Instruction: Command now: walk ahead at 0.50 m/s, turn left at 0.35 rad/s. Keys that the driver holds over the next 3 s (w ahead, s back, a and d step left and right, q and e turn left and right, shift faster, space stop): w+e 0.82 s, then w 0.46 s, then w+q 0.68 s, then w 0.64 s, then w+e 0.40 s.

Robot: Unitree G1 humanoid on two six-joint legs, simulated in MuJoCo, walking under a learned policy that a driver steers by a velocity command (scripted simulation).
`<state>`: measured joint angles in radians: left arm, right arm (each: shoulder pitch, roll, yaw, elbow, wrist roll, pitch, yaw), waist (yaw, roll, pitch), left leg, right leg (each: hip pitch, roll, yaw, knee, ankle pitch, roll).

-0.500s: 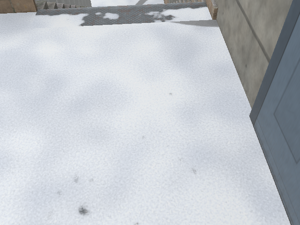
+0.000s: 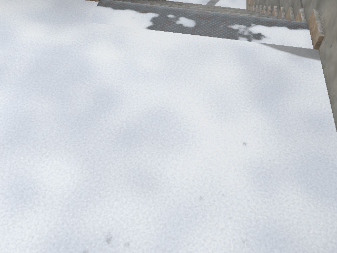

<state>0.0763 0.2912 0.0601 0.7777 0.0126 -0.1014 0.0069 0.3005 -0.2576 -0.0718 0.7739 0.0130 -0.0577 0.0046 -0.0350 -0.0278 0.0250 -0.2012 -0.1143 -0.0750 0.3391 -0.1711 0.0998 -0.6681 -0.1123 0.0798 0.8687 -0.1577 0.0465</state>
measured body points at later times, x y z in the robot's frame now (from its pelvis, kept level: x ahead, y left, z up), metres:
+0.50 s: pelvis +0.28 -0.08 +0.00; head +0.31 -0.10 +0.45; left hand +0.38 +0.18 -0.11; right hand +0.42 -0.37 -0.10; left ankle +0.39 +0.08 -0.68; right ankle +0.28 -0.15 -0.75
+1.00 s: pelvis +0.55 -0.10 +0.00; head +0.58 -0.10 +0.45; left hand +0.81 +0.09 -0.10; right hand +0.49 -0.38 -0.11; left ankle +0.58 +0.01 -0.75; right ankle +0.54 -0.26 -0.68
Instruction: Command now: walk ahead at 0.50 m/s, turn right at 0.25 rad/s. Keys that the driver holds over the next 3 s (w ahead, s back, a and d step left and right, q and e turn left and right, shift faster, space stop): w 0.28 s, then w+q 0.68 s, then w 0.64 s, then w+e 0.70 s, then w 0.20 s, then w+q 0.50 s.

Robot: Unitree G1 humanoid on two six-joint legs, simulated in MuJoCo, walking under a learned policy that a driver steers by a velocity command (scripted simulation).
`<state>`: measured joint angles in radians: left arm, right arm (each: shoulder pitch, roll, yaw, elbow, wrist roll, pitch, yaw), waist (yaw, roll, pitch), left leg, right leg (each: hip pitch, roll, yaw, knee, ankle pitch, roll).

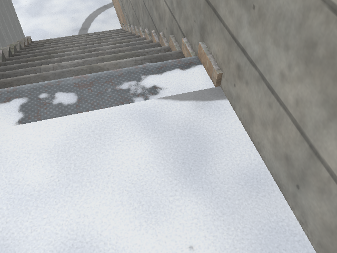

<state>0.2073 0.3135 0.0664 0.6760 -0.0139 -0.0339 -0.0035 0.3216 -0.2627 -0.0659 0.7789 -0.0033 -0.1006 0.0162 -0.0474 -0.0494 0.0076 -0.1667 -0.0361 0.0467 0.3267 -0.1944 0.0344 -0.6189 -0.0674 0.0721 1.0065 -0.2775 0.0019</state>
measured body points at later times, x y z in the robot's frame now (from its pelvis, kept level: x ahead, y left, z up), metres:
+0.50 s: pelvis +0.25 -0.06 +0.00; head +0.27 -0.07 +0.45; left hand +0.30 +0.23 -0.10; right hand +0.40 -0.33 -0.11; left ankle +0.36 +0.12 -0.66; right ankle +0.23 -0.16 -0.74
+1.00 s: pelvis +0.53 +0.05 +0.00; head +0.56 +0.07 +0.45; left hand +0.60 +0.36 -0.10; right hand +0.71 -0.19 -0.10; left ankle +0.52 +0.11 -0.74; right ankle +0.64 -0.12 -0.67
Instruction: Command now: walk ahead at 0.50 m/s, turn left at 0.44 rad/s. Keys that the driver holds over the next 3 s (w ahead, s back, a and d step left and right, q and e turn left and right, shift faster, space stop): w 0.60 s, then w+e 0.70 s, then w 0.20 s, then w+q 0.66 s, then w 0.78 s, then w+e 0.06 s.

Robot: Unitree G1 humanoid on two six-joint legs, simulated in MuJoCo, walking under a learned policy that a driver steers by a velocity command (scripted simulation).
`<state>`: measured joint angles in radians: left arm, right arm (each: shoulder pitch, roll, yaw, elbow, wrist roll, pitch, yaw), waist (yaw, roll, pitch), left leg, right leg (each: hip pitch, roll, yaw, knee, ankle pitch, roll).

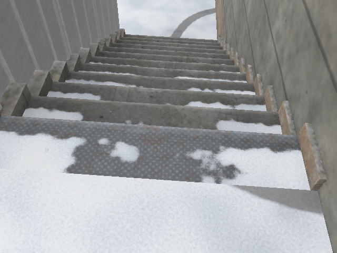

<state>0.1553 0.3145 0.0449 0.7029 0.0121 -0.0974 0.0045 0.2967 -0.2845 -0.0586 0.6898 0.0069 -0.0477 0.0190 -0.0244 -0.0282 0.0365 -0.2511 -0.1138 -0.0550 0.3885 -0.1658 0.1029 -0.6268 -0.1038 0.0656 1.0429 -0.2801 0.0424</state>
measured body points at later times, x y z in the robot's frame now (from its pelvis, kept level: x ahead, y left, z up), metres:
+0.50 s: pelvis +0.30 -0.06 +0.00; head +0.32 -0.07 +0.45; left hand +0.34 +0.22 -0.11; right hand +0.44 -0.32 -0.11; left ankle +0.29 +0.09 -0.67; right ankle +0.31 -0.15 -0.74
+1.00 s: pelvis +0.58 +0.02 +0.00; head +0.60 +0.02 +0.45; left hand +0.70 +0.26 -0.12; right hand +0.62 -0.24 -0.13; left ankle +0.59 +0.12 -0.74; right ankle +0.59 -0.12 -0.67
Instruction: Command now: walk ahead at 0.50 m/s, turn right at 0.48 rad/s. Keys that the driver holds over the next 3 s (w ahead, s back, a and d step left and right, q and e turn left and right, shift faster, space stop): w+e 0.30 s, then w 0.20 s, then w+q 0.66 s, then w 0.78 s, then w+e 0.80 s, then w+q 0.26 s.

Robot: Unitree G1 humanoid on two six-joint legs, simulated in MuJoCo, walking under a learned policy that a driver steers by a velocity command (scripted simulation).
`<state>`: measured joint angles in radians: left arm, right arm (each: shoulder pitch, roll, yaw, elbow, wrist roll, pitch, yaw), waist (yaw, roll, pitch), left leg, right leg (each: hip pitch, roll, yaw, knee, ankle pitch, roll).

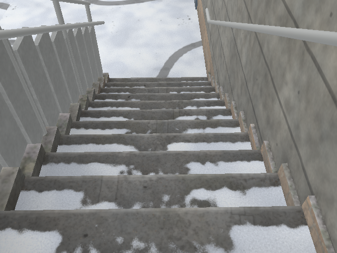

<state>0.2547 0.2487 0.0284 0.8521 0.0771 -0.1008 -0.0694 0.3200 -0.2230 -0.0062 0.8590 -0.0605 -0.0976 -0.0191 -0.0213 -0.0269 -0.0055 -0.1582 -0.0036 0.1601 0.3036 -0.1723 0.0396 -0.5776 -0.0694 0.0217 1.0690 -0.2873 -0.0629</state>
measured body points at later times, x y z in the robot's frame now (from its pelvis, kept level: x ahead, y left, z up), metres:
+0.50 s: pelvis +0.27 -0.09 -0.01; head +0.28 -0.09 +0.44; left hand +0.34 +0.17 -0.15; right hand +0.32 -0.35 -0.14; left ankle +0.27 +0.07 -0.67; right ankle +0.28 -0.17 -0.75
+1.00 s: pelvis +0.57 -0.05 -0.17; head +0.58 -0.04 +0.28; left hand +0.48 +0.16 -0.32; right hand +0.66 -0.31 -0.30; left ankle +0.62 +0.03 -0.92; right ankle +0.36 -0.19 -0.64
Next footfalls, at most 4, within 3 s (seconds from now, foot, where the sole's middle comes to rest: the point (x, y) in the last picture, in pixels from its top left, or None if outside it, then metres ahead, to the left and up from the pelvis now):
0.30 right None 0.32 -0.18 -0.78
0.92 left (165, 232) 0.66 0.03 -0.95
1.42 right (200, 193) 0.96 -0.17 -1.12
1.96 left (158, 169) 1.24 0.07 -1.29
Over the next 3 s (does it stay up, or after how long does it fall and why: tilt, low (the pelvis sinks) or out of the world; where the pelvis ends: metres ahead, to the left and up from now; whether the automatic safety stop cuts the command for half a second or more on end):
stays up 1.77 -0.07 -0.86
